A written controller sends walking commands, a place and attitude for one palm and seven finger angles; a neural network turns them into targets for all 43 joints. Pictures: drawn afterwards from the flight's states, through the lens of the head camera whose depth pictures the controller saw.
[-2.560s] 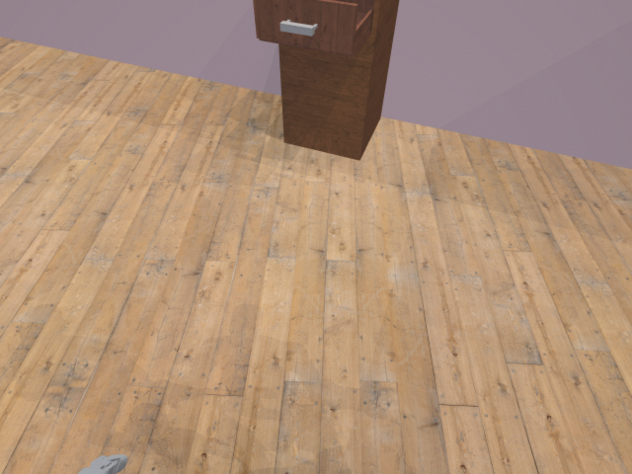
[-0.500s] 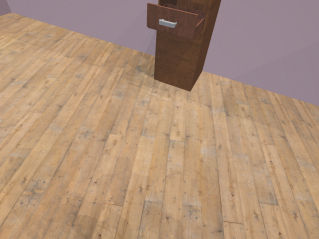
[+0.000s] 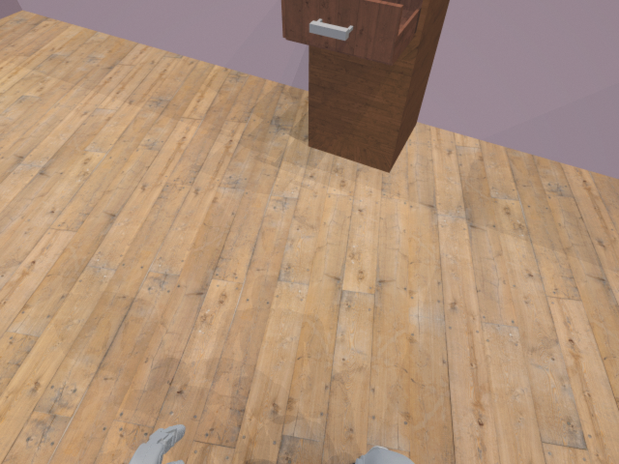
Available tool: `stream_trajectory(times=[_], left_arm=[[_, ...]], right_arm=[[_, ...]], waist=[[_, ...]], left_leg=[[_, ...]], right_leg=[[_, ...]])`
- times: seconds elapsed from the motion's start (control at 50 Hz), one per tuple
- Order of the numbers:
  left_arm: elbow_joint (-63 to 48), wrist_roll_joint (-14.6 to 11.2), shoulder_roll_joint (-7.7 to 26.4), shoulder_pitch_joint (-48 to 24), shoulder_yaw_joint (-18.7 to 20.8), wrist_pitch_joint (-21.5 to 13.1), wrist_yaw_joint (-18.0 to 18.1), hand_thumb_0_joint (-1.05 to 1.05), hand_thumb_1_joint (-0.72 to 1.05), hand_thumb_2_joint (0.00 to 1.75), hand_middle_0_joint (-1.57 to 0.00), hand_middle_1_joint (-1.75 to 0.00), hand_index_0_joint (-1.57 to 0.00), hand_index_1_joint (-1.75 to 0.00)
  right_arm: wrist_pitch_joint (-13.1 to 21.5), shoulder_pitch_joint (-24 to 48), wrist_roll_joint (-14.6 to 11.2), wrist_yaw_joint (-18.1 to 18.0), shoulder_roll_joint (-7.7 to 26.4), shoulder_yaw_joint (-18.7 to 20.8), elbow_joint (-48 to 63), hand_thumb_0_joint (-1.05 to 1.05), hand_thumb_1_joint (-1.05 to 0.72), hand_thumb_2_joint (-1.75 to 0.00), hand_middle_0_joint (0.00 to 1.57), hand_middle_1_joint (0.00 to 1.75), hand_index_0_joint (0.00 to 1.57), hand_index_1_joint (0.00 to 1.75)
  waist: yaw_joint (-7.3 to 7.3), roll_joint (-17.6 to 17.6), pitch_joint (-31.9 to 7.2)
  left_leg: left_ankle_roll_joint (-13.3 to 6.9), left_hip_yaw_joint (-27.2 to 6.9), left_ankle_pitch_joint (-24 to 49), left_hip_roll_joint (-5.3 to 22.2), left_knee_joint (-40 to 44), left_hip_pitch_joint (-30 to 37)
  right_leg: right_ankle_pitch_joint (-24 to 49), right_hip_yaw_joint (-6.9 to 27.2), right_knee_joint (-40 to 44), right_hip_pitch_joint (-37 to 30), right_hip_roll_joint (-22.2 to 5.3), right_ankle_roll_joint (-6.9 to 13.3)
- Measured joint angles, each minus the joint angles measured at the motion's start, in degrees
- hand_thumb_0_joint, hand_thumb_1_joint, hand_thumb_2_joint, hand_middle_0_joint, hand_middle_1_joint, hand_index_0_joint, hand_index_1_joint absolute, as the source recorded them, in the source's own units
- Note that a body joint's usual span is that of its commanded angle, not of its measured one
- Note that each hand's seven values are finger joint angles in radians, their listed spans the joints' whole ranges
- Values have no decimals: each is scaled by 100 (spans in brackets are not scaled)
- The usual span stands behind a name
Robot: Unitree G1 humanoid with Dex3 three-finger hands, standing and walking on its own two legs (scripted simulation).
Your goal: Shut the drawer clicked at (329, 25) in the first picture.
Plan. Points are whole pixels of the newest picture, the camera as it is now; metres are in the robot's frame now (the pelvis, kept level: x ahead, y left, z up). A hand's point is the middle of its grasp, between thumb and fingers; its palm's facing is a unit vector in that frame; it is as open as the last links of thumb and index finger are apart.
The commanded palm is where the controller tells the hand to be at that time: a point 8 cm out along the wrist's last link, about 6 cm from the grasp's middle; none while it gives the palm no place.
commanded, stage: walk to a spot facing it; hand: left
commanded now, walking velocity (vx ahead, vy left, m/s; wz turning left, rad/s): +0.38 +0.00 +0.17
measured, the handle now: (332, 27) +1.28 -0.05 -0.02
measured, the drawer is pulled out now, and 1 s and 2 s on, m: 0.25 0.25 0.25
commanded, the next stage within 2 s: turn to face it in 1.14 s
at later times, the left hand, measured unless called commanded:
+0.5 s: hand (158, 448) +0.17 +0.23 -0.16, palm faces +0.13 -0.98 -0.16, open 7.4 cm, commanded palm none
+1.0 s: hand (223, 257) +0.50 +0.18 -0.13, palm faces +0.12 -0.97 -0.23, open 7.2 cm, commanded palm none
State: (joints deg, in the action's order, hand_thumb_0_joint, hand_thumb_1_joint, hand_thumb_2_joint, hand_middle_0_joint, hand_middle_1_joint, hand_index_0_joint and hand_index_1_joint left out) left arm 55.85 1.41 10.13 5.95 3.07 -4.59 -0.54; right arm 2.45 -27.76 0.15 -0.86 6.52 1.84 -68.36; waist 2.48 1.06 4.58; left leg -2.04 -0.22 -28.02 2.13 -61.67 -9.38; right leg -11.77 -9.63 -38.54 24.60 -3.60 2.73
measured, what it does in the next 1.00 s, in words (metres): walks ahead: left foot, then right foot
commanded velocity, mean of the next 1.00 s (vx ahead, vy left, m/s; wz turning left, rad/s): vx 0.37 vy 0.00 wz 0.10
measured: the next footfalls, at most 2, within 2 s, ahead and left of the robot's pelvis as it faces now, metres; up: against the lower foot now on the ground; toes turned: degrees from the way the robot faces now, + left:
left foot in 0.34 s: +0.28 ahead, +0.14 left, +0.00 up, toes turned +14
right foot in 0.84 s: +0.50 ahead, -0.10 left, +0.00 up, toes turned -7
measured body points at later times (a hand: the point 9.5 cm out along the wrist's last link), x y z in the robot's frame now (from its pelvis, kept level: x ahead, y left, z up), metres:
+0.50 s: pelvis +0.21 +0.05 +0.02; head +0.22 +0.07 +0.47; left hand +0.17 +0.28 -0.14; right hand +0.30 -0.18 -0.11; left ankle +0.24 +0.13 -0.71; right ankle +0.18 -0.09 -0.62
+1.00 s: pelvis +0.44 -0.01 +0.02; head +0.46 -0.02 +0.47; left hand +0.49 +0.23 -0.12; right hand +0.42 -0.23 -0.14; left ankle +0.39 +0.13 -0.62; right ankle +0.46 -0.10 -0.71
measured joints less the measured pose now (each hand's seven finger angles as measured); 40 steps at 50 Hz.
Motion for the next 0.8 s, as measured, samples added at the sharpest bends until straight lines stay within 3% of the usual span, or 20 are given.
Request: stream_trajectory(times=[0.04,0.08,0.14,0.2,0.32,0.36,0.4,0.44,0.48,0.62,0.72,0.8], left_arm=[[54,4,-67,123,-29,-12,48,0,91,90,-19,-30,-20,-30],[179,30,-137,321,-54,3,98,0,91,90,-19,-30,-20,-30],[326,22,-66,633,47,30,187,-2,95,90,-20,-30,-20,-30],[494,51,52,922,20,82,138,-2,95,90,-20,-30,-20,-30],[723,48,161,1471,-3,183,62,-1,93,90,-20,-30,-20,-30],[792,14,171,1610,6,266,35,0,92,90,-20,-30,-20,-30],[858,6,173,1597,2,376,20,0,92,90,-20,-30,-20,-30],[875,15,166,1523,18,411,-7,0,91,90,-19,-30,-20,-30],[823,35,150,1412,26,408,-29,0,91,90,-19,-30,-20,-30],[522,58,2,996,43,458,-50,0,91,90,-19,-30,-20,-30],[394,37,9,567,68,482,-70,0,92,90,-19,-30,-20,-30],[278,37,20,290,69,396,-100,0,92,90,-19,-30,-20,-30]], right_arm=[[-58,326,36,17,159,65,139,0,-91,-90,20,30,20,30],[-86,680,77,28,310,117,357,0,-91,-90,20,30,19,30],[-109,1131,105,61,441,179,715,0,-91,-90,20,29,19,30],[-103,1510,106,144,485,201,993,0,-91,-90,20,29,19,30],[5,1919,102,263,488,137,1270,0,-91,-90,19,29,19,30],[120,1972,133,239,459,108,1328,0,-91,-90,20,29,19,30],[187,1946,135,172,384,52,1334,0,-91,-90,20,29,19,30],[191,1812,118,111,288,0,1271,0,-91,-90,20,29,19,30],[205,1616,83,43,198,0,1143,-1,-92,-90,20,30,19,30],[185,899,57,-25,282,64,669,-1,-95,-90,20,30,20,30],[131,484,89,8,196,53,387,-1,-93,-90,20,30,20,30],[79,235,127,27,161,55,226,0,-92,-90,20,30,20,30]], waist=[[-48,40,-64],[-59,45,-155],[-88,24,-327],[-172,-47,-414],[-453,-192,-369],[-467,-289,-310],[-464,-347,-241],[-447,-366,-229],[-442,-368,-238],[-336,-275,-323],[-160,-214,-240],[-4,-86,-161]], left_leg=[[-35,80,459,114,-1022,-804],[10,190,740,268,-1129,-1436],[155,325,1043,479,-365,-2031],[249,483,1357,603,812,-2158],[229,755,1504,470,2520,-1492],[37,855,1662,338,2556,-1330],[-106,950,1416,244,2435,-1200],[-129,1021,1353,152,2721,-919],[-113,1069,1445,51,3161,-601],[-77,1151,1531,-148,4278,338],[107,1161,1258,-118,4458,809],[346,1167,738,60,4104,1025]], right_leg=[[-196,-85,185,-306,51,-37],[-180,-144,500,-619,88,-87],[-192,-241,939,-1033,137,-104],[-273,-298,1227,-1397,156,-166],[-860,-352,1082,-1975,43,-438],[-1361,-181,163,-1756,-130,-402],[-1609,243,-1415,-1146,-105,-315],[-1276,423,-2469,-544,-105,-286],[-876,487,-2793,-79,-175,-312],[-93,534,-1958,725,-424,-472],[70,435,-611,600,-438,-444],[30,268,270,155,-255,-306]])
